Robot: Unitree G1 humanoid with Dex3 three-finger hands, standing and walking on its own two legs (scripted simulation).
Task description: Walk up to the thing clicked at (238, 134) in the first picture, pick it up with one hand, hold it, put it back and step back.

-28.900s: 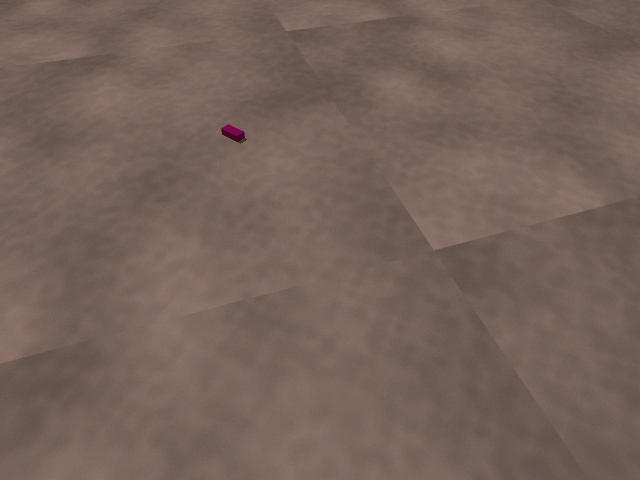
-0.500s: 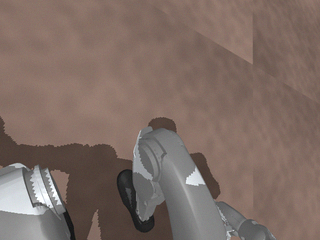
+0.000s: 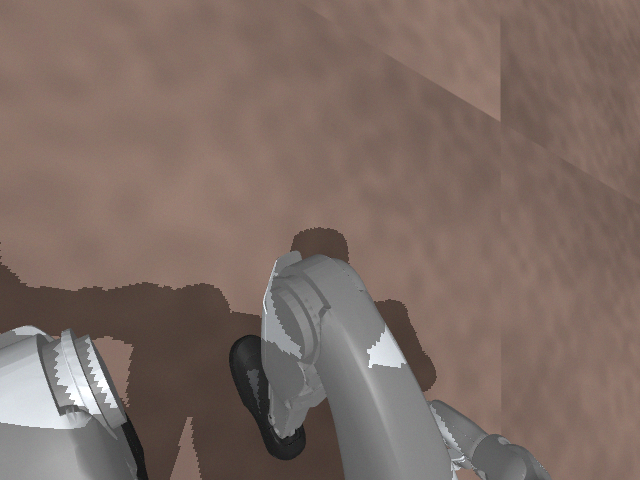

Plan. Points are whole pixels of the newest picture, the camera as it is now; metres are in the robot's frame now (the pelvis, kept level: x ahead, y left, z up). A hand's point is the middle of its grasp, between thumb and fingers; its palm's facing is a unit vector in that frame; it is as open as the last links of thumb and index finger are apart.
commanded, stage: close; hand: left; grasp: from above
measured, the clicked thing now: out of the picture +0.40 +0.35 -0.28
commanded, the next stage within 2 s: settle in 1.40 s
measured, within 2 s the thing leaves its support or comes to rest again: leaves its support in 1.86 s
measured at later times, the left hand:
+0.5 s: hand out of the picture +0.39 +0.35 -0.26, palm faces -0.42 -0.17 -0.89, open 11.7 cm
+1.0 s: hand out of the picture +0.39 +0.35 -0.26, palm faces -0.42 -0.18 -0.89, open 10.0 cm
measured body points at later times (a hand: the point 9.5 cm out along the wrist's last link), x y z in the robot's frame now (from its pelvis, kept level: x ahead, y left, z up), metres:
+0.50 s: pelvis +0.00 +0.00 +0.00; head +0.25 +0.15 +0.34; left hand +0.41 +0.35 -0.21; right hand +0.09 -0.24 -0.06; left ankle +0.07 +0.12 -0.27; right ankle +0.11 -0.10 -0.27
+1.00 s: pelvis +0.00 +0.00 +0.00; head +0.25 +0.15 +0.34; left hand +0.41 +0.35 -0.21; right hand +0.09 -0.24 -0.06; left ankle +0.07 +0.12 -0.27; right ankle +0.11 -0.10 -0.27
